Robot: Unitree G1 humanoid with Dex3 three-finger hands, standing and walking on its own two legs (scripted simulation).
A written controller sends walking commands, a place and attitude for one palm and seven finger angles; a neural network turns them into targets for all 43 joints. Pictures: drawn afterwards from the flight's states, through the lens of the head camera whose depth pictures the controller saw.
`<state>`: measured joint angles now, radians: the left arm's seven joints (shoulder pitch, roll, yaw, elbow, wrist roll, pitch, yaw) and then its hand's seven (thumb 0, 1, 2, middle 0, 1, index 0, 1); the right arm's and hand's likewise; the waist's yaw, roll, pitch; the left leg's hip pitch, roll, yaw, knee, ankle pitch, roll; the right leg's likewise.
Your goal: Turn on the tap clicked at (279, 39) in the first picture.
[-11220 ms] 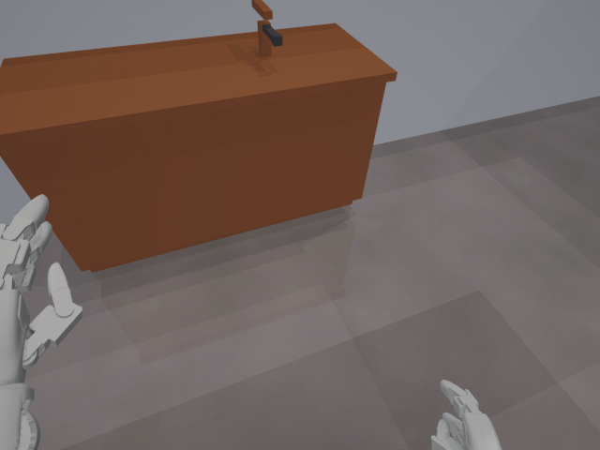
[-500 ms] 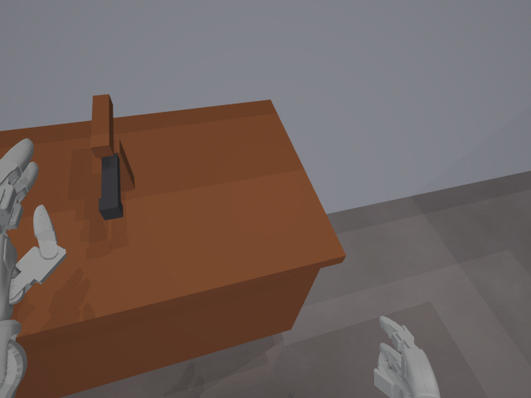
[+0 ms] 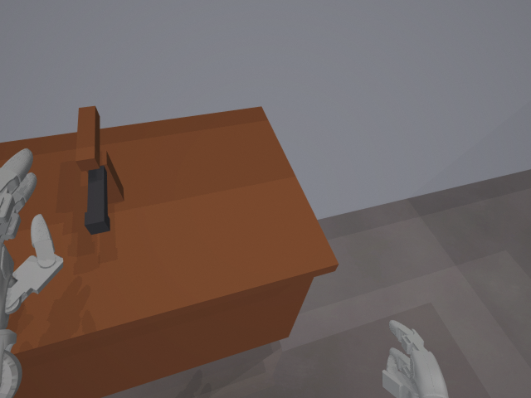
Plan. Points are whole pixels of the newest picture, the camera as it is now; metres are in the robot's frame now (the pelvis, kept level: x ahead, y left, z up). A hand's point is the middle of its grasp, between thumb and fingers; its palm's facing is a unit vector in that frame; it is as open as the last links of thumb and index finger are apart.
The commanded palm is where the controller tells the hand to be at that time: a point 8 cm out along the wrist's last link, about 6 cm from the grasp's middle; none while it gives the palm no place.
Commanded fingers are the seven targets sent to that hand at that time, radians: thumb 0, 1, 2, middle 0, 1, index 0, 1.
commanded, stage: look again from close up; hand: left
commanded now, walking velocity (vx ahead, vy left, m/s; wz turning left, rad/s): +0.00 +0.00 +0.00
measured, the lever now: (97, 221) +0.35 +0.30 +0.04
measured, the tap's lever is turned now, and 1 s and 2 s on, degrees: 0 0 0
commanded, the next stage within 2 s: turn the palm inward beside the body in 0.28 s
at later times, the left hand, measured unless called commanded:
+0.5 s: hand (22, 231) +0.23 +0.27 +0.19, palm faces +0.43 -0.82 -0.38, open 7.5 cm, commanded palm +0.15 +0.27 +0.17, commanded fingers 0.00 0.90 0.90 -0.20 -0.30 -0.20 -0.30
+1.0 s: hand (89, 293) +0.20 +0.21 +0.14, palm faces +0.45 -0.83 -0.33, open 7.5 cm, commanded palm +0.14 +0.25 +0.15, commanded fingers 0.00 0.90 0.90 -0.20 -0.30 -0.20 -0.30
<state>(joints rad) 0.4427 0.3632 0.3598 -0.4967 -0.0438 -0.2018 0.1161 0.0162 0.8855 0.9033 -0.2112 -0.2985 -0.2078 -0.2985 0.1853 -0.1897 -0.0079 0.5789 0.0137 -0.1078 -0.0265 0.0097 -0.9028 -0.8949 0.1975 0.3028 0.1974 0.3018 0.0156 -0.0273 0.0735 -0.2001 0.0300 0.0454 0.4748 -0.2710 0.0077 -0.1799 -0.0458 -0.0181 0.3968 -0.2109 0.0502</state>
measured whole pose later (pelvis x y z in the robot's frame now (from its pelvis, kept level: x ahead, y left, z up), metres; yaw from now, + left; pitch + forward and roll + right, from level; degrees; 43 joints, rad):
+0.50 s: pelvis -0.02 -0.01 +0.00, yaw +1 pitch -1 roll +0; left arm 0.14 0.47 0.41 -0.32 -0.09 -0.08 0.02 0.02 0.88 0.90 -0.21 -0.30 -0.21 -0.30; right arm 0.21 -0.22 0.02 0.64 0.01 -0.14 -0.02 0.01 -0.90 -0.89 0.20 0.30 0.20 0.30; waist 0.06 -0.01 0.05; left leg -0.23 0.02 0.02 0.51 -0.26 -0.01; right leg -0.22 -0.05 -0.03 0.48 -0.24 0.03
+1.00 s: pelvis -0.02 -0.06 -0.02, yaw +4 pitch +0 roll +0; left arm 0.31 0.35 0.31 -0.32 -0.12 -0.03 0.08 0.02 0.89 0.90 -0.21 -0.30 -0.20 -0.30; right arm 0.17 -0.23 0.03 0.65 0.02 -0.20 -0.05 0.01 -0.90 -0.89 0.20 0.30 0.20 0.30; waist 0.05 0.05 -0.02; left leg -0.32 0.06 -0.05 0.62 -0.31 -0.05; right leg -0.32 -0.02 -0.09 0.65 -0.34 -0.03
